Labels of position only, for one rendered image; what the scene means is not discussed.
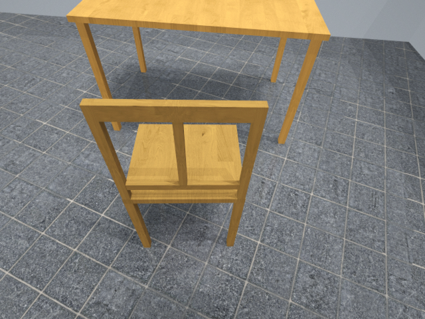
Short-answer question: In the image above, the chair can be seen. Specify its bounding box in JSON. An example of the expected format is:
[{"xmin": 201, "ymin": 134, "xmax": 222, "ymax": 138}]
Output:
[{"xmin": 79, "ymin": 98, "xmax": 269, "ymax": 248}]

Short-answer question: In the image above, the table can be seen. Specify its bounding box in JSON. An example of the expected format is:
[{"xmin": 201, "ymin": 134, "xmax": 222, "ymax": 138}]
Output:
[{"xmin": 66, "ymin": 0, "xmax": 331, "ymax": 144}]

